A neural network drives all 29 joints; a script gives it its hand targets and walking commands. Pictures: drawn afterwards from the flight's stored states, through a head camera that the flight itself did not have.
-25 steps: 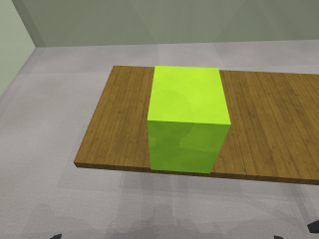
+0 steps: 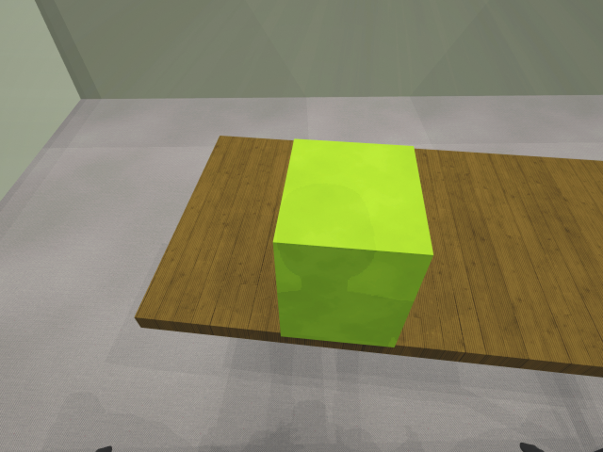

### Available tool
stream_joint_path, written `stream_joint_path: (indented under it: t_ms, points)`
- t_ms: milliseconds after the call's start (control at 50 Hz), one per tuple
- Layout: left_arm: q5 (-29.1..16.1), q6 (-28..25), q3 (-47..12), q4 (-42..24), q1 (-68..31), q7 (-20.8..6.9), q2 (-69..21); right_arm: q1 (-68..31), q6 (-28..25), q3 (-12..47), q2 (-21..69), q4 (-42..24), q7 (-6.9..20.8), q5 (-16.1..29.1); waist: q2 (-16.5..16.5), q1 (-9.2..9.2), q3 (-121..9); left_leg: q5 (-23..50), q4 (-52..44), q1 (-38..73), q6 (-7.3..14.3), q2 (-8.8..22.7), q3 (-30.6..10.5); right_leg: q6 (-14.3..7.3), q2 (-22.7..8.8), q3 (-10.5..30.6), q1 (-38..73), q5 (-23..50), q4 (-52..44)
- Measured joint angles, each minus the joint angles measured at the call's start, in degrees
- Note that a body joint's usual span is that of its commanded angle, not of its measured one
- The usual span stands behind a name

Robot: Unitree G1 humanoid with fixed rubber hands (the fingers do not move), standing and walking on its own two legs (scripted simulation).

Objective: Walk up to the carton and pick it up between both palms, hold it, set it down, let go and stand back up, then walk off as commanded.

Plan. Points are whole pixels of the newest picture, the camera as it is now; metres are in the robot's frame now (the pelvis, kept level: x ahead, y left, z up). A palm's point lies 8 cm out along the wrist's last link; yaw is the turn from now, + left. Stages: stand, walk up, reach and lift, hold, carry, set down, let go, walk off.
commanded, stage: walk up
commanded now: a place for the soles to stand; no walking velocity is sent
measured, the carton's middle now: (344, 244) +0.41 -0.04 +0.04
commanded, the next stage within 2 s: reach and lift in 0.68 s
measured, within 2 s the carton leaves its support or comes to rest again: neither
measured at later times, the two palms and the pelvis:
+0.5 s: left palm out of the picture +0.10 +0.31 -0.10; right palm out of the picture +0.10 -0.31 -0.11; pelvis +0.01 -0.01 +0.00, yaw +0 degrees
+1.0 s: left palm (128, 417) +0.19 +0.26 -0.07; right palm out of the picture +0.10 -0.30 -0.09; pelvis -0.03 +0.00 -0.01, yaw -7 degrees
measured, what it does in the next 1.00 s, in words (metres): stands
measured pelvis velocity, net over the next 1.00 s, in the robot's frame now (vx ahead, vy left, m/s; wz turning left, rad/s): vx -0.03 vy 0.00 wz -0.12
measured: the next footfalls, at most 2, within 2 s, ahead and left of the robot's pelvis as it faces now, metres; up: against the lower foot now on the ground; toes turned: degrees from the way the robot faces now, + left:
none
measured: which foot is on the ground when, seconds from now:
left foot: down 0.00-1.00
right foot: down 0.00-1.00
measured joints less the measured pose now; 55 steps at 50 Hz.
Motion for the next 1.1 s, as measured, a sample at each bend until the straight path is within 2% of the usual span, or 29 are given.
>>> stream_joint_path:
  t_ms: [320, 740, 800, 860, 920, 1000, 1100]
  points:
    - [0.02, 0.41, 0.59, -0.87, -0.34, -0.09, 0.67, 0.79, 0.35, 0.30, -0.13, -0.29, -0.05, 0.18, 1.24, 0.14, 2.75, -0.97, 1.43, -0.70, -0.44, 0.60, 0.02, -0.51, 0.63, 0.02, -0.37, -0.53, 0.60]
    - [-0.09, 0.55, 0.69, -1.50, -0.70, -0.05, 0.72, -0.29, 0.46, 0.25, 0.12, -1.29, -0.14, 0.01, -0.26, 0.25, 2.09, -1.31, 1.93, 0.18, 0.04, 0.32, 0.41, -0.06, 0.33, 0.42, 0.40, -0.66, 1.08]
    - [-1.12, 12.61, 2.41, -13.06, 0.64, 1.61, 0.41, -5.40, -5.14, -5.52, 1.57, 2.91, 2.66, -2.28, -0.22, 1.18, 3.87, -3.14, 6.55, -3.33, -0.64, 1.24, 2.93, -0.45, 1.04, 2.81, -4.02, -1.47, 5.63]
    - [-1.25, 19.54, 3.03, -22.80, -1.90, 2.55, -0.20, -8.79, -7.89, -7.31, 2.67, 1.38, 4.58, -1.77, -0.26, 1.23, 7.64, -4.59, 10.45, -5.64, -0.73, 2.13, 4.51, -0.69, 1.82, 4.28, -6.65, -1.89, 8.97]
    - [-0.32, 22.51, 3.54, -31.05, -4.35, 2.55, -1.15, -8.91, -9.24, -5.88, 3.45, -2.37, 5.25, -0.02, -0.68, 1.34, 9.78, -4.59, 11.55, -6.28, -0.96, 2.97, 5.20, -0.93, 2.63, 4.92, -7.27, -1.26, 9.34]
    - [1.84, 23.95, 3.76, -39.13, -2.35, 1.73, -3.33, -5.01, -10.01, -3.04, 3.27, -6.85, 4.73, 2.33, -0.75, 0.98, 8.55, -3.80, 9.59, -3.89, -1.60, 4.09, 5.70, -1.36, 3.88, 5.48, -4.46, 0.61, 5.79]
    - [2.65, 25.43, 4.47, -39.61, 3.30, 1.02, -5.10, 2.23, -7.68, -1.21, 1.24, -13.77, 4.22, 3.54, -0.83, 0.97, 3.68, -1.95, 4.29, 1.71, -1.60, 4.16, 6.53, -1.53, 4.15, 6.39, 0.24, 2.11, 1.85]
